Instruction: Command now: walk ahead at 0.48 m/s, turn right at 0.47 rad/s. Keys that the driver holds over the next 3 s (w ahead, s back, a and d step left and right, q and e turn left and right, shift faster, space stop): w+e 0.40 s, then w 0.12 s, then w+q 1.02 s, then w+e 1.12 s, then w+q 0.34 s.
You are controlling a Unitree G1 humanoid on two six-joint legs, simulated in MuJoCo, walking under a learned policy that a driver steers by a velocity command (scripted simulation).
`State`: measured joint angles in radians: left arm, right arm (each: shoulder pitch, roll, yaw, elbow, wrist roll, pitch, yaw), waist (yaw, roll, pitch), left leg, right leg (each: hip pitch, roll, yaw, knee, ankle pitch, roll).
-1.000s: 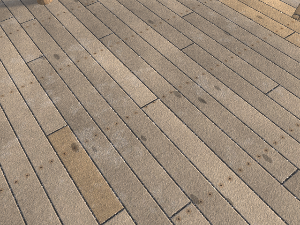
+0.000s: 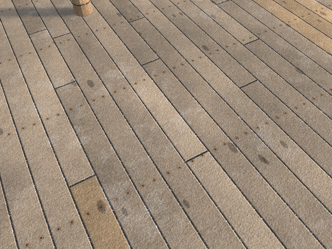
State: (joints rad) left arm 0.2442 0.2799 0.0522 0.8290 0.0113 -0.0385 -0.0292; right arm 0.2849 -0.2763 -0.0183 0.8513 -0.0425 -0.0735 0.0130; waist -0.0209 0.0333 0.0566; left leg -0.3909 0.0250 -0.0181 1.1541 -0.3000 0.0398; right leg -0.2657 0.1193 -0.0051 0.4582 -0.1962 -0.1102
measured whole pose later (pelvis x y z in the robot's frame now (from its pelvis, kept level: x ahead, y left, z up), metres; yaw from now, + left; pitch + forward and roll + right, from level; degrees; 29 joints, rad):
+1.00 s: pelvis +0.54 -0.09 +0.00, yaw -8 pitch +1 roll +0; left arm 0.18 0.23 0.02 0.78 0.04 -0.07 0.01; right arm 0.36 -0.28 -0.06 0.89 -0.02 -0.03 0.02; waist -0.04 0.04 0.03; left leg -0.40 0.01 -0.02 1.08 -0.35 0.07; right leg -0.26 0.00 -0.10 0.44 -0.20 -0.05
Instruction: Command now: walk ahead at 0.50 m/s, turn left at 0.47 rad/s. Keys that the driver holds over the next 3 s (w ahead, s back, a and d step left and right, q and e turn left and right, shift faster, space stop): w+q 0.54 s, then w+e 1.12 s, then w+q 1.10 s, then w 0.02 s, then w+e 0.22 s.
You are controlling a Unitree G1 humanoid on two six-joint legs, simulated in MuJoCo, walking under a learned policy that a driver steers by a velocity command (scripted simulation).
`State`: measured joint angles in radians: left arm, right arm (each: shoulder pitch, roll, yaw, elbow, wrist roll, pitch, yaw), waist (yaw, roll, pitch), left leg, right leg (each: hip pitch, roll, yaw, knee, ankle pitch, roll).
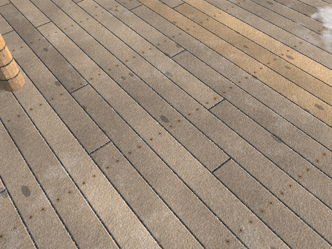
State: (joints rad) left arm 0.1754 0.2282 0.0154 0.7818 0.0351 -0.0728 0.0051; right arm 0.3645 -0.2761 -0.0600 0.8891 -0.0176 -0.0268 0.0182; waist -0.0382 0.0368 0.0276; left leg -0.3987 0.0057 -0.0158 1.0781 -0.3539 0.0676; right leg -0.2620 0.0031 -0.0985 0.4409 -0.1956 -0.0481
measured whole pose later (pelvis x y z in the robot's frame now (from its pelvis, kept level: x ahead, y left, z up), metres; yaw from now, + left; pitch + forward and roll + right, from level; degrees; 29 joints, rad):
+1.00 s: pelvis +0.52 +0.12 -0.02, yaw +13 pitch +1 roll +0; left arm 0.13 0.25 0.04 0.77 0.03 -0.05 -0.03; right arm 0.38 -0.25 -0.03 0.92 -0.03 -0.06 -0.02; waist -0.03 0.01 0.05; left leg -0.07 -0.06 0.06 0.89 -0.45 0.06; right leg -0.44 0.08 -0.08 0.58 -0.16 -0.13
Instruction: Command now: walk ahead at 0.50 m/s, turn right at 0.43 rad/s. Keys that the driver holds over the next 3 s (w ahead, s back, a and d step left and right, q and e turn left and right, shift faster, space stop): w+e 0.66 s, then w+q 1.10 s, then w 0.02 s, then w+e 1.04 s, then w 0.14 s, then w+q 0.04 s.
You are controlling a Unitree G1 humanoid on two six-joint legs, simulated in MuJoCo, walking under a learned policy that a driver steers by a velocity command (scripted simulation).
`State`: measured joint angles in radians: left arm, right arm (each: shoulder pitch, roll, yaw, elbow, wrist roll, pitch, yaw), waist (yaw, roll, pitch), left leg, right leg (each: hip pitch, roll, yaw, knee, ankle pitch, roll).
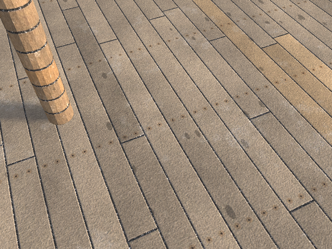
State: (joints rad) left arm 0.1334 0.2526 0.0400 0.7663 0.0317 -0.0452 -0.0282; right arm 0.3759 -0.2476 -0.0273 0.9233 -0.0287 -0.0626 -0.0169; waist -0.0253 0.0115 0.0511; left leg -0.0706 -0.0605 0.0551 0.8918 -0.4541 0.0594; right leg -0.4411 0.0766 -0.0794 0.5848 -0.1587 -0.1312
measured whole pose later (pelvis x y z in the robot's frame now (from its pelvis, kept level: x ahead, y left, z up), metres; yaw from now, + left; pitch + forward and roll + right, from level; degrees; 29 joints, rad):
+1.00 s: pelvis +0.51 -0.10 +0.01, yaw -21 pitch +2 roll +1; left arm 0.02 0.22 0.00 0.70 0.06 -0.07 -0.02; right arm 0.48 -0.24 -0.03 0.93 0.00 -0.05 0.01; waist -0.09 -0.01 0.04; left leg -0.12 0.01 0.03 0.69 -0.44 0.04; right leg -0.43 -0.01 -0.05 0.56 -0.14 -0.06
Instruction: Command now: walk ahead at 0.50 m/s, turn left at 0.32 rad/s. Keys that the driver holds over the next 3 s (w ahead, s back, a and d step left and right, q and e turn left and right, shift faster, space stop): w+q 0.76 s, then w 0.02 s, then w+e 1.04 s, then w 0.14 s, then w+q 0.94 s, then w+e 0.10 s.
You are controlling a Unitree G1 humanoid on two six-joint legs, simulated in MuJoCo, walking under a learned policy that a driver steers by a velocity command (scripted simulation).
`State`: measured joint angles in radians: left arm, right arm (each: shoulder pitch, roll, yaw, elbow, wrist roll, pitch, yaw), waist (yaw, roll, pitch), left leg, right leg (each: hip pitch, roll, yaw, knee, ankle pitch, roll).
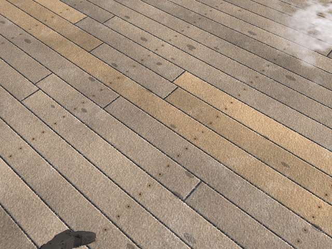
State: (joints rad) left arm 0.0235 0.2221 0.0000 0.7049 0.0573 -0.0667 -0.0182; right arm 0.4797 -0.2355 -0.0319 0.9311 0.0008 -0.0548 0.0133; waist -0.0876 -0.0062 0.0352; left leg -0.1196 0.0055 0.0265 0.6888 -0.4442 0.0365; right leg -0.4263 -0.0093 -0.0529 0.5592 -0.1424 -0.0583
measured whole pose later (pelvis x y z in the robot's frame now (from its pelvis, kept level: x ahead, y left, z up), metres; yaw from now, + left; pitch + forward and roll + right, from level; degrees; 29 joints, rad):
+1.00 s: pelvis +0.51 +0.14 +0.00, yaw +27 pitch +1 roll +1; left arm 0.07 0.25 0.02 0.74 0.03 -0.03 -0.04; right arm 0.43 -0.27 -0.06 0.89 -0.02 -0.06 -0.01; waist -0.07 -0.02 0.03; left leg 0.13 -0.12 -0.10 0.23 -0.36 0.10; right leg -0.53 -0.02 -0.06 0.57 -0.09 -0.06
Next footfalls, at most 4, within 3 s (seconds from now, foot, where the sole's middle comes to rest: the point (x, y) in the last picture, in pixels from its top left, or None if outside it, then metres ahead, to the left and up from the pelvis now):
0.48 left None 0.36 0.15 -0.76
1.04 right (128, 191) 0.72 0.14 -0.76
1.56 left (74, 152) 0.95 0.40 -0.76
2.08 right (120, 107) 1.21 0.18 -0.76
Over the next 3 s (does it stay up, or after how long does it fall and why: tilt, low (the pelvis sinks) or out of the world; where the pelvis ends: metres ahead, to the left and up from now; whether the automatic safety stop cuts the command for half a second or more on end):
stays up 1.54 0.34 0.02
